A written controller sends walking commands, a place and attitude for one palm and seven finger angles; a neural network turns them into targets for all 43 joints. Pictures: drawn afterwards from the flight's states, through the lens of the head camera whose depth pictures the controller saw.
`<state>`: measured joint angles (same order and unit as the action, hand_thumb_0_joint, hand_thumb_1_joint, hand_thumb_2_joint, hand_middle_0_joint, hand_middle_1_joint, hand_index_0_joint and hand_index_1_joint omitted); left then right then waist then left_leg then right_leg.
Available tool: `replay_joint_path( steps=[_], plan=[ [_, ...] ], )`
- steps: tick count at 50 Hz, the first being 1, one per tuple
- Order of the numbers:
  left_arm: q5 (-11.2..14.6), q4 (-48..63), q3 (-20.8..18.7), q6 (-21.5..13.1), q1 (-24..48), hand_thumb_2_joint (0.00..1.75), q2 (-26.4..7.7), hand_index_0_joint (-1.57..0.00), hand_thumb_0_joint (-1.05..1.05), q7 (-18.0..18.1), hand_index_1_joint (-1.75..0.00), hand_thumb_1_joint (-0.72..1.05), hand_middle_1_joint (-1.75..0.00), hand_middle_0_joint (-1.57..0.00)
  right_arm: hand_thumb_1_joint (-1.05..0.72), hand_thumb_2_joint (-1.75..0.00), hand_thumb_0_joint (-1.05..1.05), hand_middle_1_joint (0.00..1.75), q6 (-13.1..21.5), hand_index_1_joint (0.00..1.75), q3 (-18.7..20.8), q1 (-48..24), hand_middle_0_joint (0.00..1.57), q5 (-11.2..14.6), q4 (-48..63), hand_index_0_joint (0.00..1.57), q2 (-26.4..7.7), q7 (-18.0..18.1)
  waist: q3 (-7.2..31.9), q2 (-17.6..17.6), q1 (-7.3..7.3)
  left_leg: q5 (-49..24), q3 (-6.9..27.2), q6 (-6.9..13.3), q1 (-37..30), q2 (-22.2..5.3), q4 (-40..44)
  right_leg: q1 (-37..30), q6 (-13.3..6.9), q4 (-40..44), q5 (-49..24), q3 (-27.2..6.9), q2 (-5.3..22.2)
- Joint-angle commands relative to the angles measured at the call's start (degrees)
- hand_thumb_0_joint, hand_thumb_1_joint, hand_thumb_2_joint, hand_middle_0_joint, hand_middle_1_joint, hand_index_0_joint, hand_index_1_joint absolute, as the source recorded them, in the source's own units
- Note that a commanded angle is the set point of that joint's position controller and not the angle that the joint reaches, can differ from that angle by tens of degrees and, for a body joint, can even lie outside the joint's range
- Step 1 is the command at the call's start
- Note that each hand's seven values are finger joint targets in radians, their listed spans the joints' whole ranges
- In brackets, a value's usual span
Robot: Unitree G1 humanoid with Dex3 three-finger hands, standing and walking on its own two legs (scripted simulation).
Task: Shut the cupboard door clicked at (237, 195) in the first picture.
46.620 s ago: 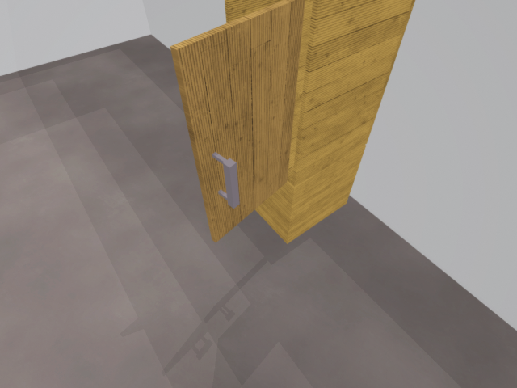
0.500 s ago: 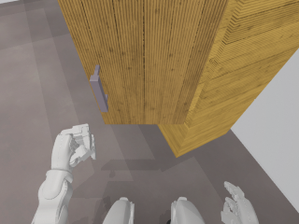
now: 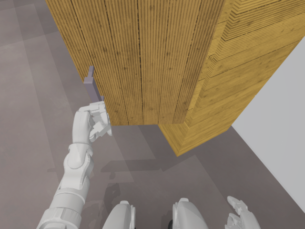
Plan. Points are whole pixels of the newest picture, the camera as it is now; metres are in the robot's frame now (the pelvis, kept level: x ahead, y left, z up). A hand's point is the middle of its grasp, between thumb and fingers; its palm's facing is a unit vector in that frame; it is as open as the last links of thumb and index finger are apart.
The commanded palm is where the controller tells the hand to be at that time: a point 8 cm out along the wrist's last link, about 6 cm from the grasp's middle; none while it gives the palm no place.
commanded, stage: bring the fist close to the handle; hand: left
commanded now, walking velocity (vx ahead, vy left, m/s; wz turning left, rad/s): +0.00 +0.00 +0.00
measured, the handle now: (96, 91) +0.48 +0.17 +0.03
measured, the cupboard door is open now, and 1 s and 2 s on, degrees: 65 60 41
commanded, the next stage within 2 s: push the door shut along its arc in 0.44 s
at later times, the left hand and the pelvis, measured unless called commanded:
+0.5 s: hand (105, 119) +0.39 +0.14 +0.03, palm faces +0.04 -1.00 -0.02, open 3.1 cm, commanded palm +0.36 +0.18 +0.03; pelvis +0.00 -0.01 +0.00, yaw +0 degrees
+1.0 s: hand (107, 106) +0.43 +0.13 +0.03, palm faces -0.06 -1.00 -0.03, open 3.1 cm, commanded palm +0.42 +0.18 +0.03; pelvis -0.01 +0.00 -0.01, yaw +0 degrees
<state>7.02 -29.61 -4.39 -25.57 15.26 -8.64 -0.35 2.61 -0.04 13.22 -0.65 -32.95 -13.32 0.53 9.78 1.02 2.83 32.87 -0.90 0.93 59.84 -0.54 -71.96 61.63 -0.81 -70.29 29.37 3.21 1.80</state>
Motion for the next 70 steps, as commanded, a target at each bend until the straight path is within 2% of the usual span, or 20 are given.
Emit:
replay_joint_path(
  steps=[1, 5, 9, 11, 14, 18, 24, 26, 28, 33, 36, 40, 47, 48, 51, 57, 64, 65, 66, 70],
  plan=[
    [-0.2, 7.5, -4.2, -5.0, 18.8, 0.90, -6.5, -1.30, 0.00, 1.1, -1.50, 0.90, -1.50, -1.30, -0.90, -0.90, 0.00, 0.30, 1.6, 0.30, 3.3, 2.8, 0.20, -0.1, 5.6, 0.20, -8.0, 0.3, 21.1, -1.2, 1.00, -17.2, 2.0, -0.3, -9.6, 0.8, 10.2, -16.6, -0.5, 8.7, -16.3, -1.7, -1.5],
    [-0.2, 5.3, -5.3, -6.1, 18.5, 0.90, -7.3, -1.30, 0.00, 0.8, -1.50, 0.90, -1.50, -1.30, -0.90, -0.90, 0.00, 0.30, 1.1, 0.30, 3.5, 3.3, 0.20, -0.2, 5.5, 0.20, -8.1, 0.0, 23.7, -1.4, 0.51, -18.0, 1.5, -0.3, -9.7, 0.8, 10.2, -18.6, -0.5, 8.8, -18.0, -2.2, -1.5],
    [0.3, 3.4, -6.4, -6.3, 16.9, 0.90, -8.3, -1.30, 0.00, -0.2, -1.50, 0.90, -1.50, -1.30, -0.90, -0.90, 0.00, 0.30, 0.5, 0.30, 3.5, 3.9, 0.20, 0.1, 5.9, 0.20, -8.2, 0.0, 22.0, -2.2, 0.02, -17.2, 1.0, -0.1, -7.7, 1.0, 10.7, -20.4, -0.4, 9.6, -18.0, -2.8, -1.6],
    [0.5, 4.0, -5.2, -6.7, 19.6, 0.90, -7.0, -1.30, 0.00, -0.6, -1.50, 0.90, -1.50, -1.30, -0.90, -0.90, 0.00, 0.30, 0.4, 0.30, 3.5, 3.7, 0.20, 0.1, 5.4, 0.20, -8.0, 0.0, 21.6, -1.9, 1.02, -15.9, 0.8, -0.1, -8.3, 0.9, 10.7, -19.1, -0.2, 10.1, -16.9, -2.8, -1.4],
    [1.0, 4.4, -7.3, -7.9, 20.4, 0.90, -9.5, -1.30, 0.00, -0.9, -1.50, 0.90, -1.50, -1.30, -0.90, -0.90, 0.00, 0.30, 0.5, 0.30, 3.6, 4.0, 0.20, 0.1, 5.3, 0.20, -8.4, 0.4, 21.9, -2.1, 0.66, -15.6, 0.8, 0.1, -7.3, 1.1, 10.4, -20.2, -0.2, 10.2, -16.5, -3.3, -1.5],
    [1.1, 2.3, -6.6, -8.8, 21.6, 0.90, -8.6, -1.30, 0.00, -1.8, -1.50, 0.90, -1.50, -1.30, -0.90, -0.90, 0.00, 0.30, 0.6, 0.30, 3.6, 3.7, 0.20, 0.2, 4.2, 0.20, -8.2, 0.5, 20.7, -2.5, 1.43, -13.7, 0.6, 0.1, -6.8, 1.1, 10.3, -18.9, 0.0, 10.8, -14.7, -3.6, -1.3],
    [1.5, 2.6, -6.7, -9.0, 22.7, 0.90, -9.3, -1.30, 0.00, -2.8, -1.50, 0.90, -1.50, -1.30, -0.90, -0.90, 0.00, 0.30, 0.8, 0.30, 3.8, 4.1, 0.20, 0.2, 4.4, 0.20, -8.7, 0.7, 23.2, -0.2, 0.98, -16.0, 1.3, 0.0, -9.3, 1.0, 10.3, -18.2, -0.5, 9.6, -16.2, -2.9, -1.6],
    [1.4, 2.9, -4.8, -8.6, 23.4, 0.90, -7.2, -1.30, 0.00, -2.9, -1.50, 0.90, -1.50, -1.30, -0.90, -0.90, 0.00, 0.30, 0.8, 0.30, 3.8, 3.9, 0.20, 0.2, 4.1, 0.20, -8.4, 0.5, 23.7, 1.5, 1.18, -16.8, 1.4, -0.3, -10.8, 0.8, 10.4, -17.0, -0.4, 9.3, -16.8, -2.5, -1.4],
    [1.2, 1.6, -4.4, -8.0, 23.5, 0.90, -6.7, -1.30, 0.00, -2.7, -1.50, 0.90, -1.50, -1.30, -0.90, -0.90, 0.00, 0.30, 0.6, 0.30, 3.9, 4.1, 0.20, 0.2, 4.0, 0.20, -8.5, 0.4, 22.3, -0.2, 1.66, -16.1, 1.7, -0.2, -10.3, 0.8, 10.5, -16.6, -0.3, 9.6, -16.0, -2.2, -1.6],
    [0.1, -2.8, -7.3, -8.1, 30.8, 0.90, -10.9, -1.30, 0.00, -2.8, -1.50, 0.90, -1.50, -1.30, -0.90, -0.90, 0.00, 0.30, 0.3, 0.30, 3.6, 4.5, 0.20, 0.2, 3.1, 0.20, -8.9, 0.8, 20.8, -1.9, 2.99, -13.9, 1.9, 0.0, -8.0, 0.9, 9.7, -15.2, -0.2, 9.6, -14.3, -2.7, -1.5],
    [-0.1, -3.7, -7.7, -8.8, 35.7, 0.90, -11.7, -1.30, 0.00, -3.5, -1.50, 0.90, -1.50, -1.30, -0.90, -0.90, 0.00, 0.30, 0.5, 0.30, 3.5, 4.8, 0.20, 0.1, 2.8, 0.20, -8.9, 0.9, 23.1, 1.4, 3.12, -14.0, 2.0, 0.0, -9.1, 1.0, 9.3, -14.1, -0.3, 8.8, -14.0, -2.8, -1.5],
    [0.3, -6.8, -8.7, -8.6, 38.6, 0.90, -13.6, -1.30, 0.00, -5.5, -1.50, 0.90, -1.50, -1.30, -0.90, -0.90, 0.00, 0.30, 0.3, 0.30, 3.5, 6.1, 0.20, 0.1, 2.4, 0.20, -9.4, 0.9, 25.4, 0.8, 3.61, -16.7, 2.4, -0.1, -9.6, 0.8, 8.6, -14.6, -0.4, 8.0, -16.6, -2.7, -1.6],
    [0.4, -12.5, -6.4, -8.1, 48.9, 0.90, -12.8, -1.30, 0.00, -8.7, -1.50, 0.90, -1.50, -1.30, -0.90, -0.90, 0.00, 0.30, -0.2, 0.30, 3.5, 7.5, 0.20, 0.5, 1.0, 0.20, -9.9, 1.1, 22.4, 1.2, 6.66, -13.0, 3.2, 0.3, -8.7, 0.8, 8.1, -9.6, -0.3, 8.7, -12.0, -2.5, -1.6],
    [0.2, -13.8, -7.7, -8.1, 50.9, 0.90, -14.7, -1.30, 0.00, -8.8, -1.50, 0.90, -1.50, -1.30, -0.90, -0.90, 0.00, 0.30, -0.2, 0.30, 3.5, 8.0, 0.20, 0.4, 0.6, 0.20, -10.1, 1.2, 22.5, 0.3, 6.78, -11.8, 3.3, 0.4, -7.6, 0.9, 7.8, -10.1, -0.3, 8.9, -10.9, -2.7, -1.7],
    [-0.2, -14.4, -6.0, -8.6, 54.1, 0.90, -13.8, -1.30, 0.00, -10.1, -1.50, 0.90, -1.50, -1.30, -0.90, -0.90, 0.00, 0.30, -0.2, 0.30, 3.6, 8.8, 0.20, 0.3, 0.4, 0.20, -10.5, 1.1, 26.2, 4.4, 6.99, -12.9, 4.1, 0.2, -10.9, 0.9, 7.7, -7.6, -0.8, 8.0, -10.6, -2.3, -1.7],
    [-0.4, -19.8, -6.0, -7.7, 59.8, 0.90, -15.8, -1.30, 0.00, -11.9, -1.50, 0.90, -1.50, -1.30, -0.90, -0.90, 0.00, 0.30, -0.6, 0.30, 3.5, 10.7, 0.20, 0.3, -0.6, 0.20, -11.6, 0.9, 24.8, 3.0, 9.04, -10.5, 5.1, 0.5, -9.8, 0.7, 7.5, -4.8, -1.0, 8.1, -8.2, -1.8, -2.1],
    [-0.4, -21.8, -4.2, -6.6, 68.0, 0.90, -15.7, -1.30, 0.00, -14.2, -1.50, 0.90, -1.50, -1.30, -0.90, -0.90, 0.00, 0.30, -0.5, 0.30, 3.2, 12.9, 0.20, -0.1, -1.2, 0.20, -12.3, 0.7, 26.4, 7.5, 11.46, -11.1, 6.5, 0.6, -12.1, 0.6, 6.5, 0.4, -1.5, 6.8, -7.8, -1.1, -2.3],
    [-0.8, -22.2, -5.1, -6.4, 68.2, 0.90, -17.2, -1.30, 0.00, -14.3, -1.50, 0.90, -1.50, -1.30, -0.90, -0.90, 0.00, 0.30, -0.7, 0.30, 3.2, 12.9, 0.20, -0.1, -1.5, 0.20, -12.7, 0.6, 27.8, 8.3, 10.87, -11.5, 7.0, 0.3, -13.0, 0.3, 6.5, 1.0, -1.5, 6.4, -8.0, -1.0, -2.3],
    [-0.7, -23.2, -3.3, -5.9, 69.2, 0.90, -15.3, -1.30, 0.00, -14.6, -1.50, 0.90, -1.50, -1.30, -0.90, -0.90, 0.00, 0.30, -0.8, 0.30, 3.2, 13.0, 0.20, 0.0, -1.7, 0.20, -12.6, 0.6, 27.1, 8.0, 11.98, -11.3, 6.9, 0.4, -12.9, 0.4, 6.2, 1.9, -1.4, 6.6, -8.0, -1.1, -2.3],
    [-1.6, -26.2, -5.5, -4.4, 73.2, 0.90, -19.0, -1.30, 0.00, -14.3, -1.50, 0.90, -1.50, -1.30, -0.90, -0.90, 0.00, 0.30, -1.0, 0.30, 2.7, 14.2, 0.20, -0.3, -2.1, 0.20, -13.2, 0.5, 25.8, 7.9, 12.76, -9.3, 7.6, 0.6, -10.6, 0.2, 5.7, 3.8, -1.5, 5.9, -6.6, -0.8, -2.5]
  ],
)
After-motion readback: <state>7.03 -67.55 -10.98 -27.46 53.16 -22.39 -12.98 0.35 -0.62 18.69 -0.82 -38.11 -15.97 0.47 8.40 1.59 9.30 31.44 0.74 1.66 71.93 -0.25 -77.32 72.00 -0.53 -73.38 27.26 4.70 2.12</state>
